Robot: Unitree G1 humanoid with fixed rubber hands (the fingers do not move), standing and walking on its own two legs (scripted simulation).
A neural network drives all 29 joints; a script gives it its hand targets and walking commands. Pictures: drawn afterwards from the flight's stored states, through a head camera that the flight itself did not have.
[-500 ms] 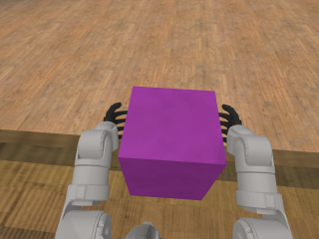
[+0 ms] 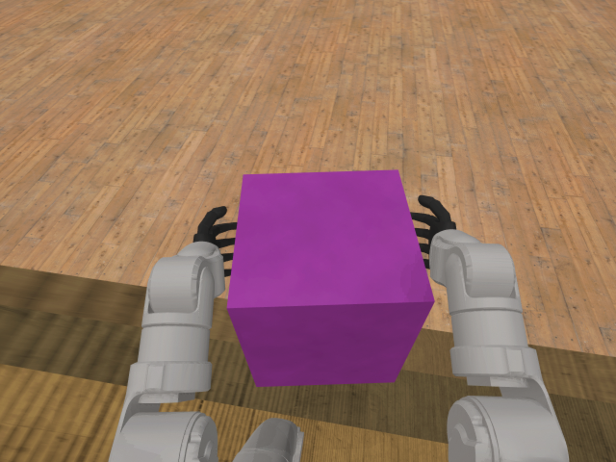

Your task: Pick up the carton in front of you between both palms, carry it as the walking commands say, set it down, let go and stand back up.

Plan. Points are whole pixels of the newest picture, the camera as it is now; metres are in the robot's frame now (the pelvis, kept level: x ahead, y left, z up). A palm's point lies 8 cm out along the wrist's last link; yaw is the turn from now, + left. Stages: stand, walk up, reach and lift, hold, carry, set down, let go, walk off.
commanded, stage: carry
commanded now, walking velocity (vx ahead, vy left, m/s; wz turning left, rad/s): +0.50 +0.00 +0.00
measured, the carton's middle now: (323, 284) +0.34 +0.04 +0.02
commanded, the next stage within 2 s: none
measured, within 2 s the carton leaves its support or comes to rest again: neither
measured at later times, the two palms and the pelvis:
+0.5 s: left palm (282, 176) +0.74 +0.16 -0.13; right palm (407, 187) +0.72 -0.14 -0.12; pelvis +0.39 +0.04 -0.20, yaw +1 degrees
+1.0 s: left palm (294, 137) +1.16 +0.18 -0.31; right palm (378, 147) +1.15 -0.12 -0.32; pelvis +0.81 +0.04 -0.44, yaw +1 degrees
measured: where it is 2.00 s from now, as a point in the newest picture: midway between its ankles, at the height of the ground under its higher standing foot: (332, 240)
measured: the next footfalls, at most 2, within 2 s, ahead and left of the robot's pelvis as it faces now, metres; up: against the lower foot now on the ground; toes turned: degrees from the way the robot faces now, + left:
left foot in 0.24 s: +0.34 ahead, +0.09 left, -0.15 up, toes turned +3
right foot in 0.60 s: +0.61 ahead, -0.04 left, -0.31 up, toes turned +0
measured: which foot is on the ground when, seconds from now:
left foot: up 0.00-0.22, down 0.24-0.60, up 0.62-0.94, down 0.96-1.00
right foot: down 0.00-0.24, up 0.26-0.58, down 0.60-0.96, up 0.98-1.00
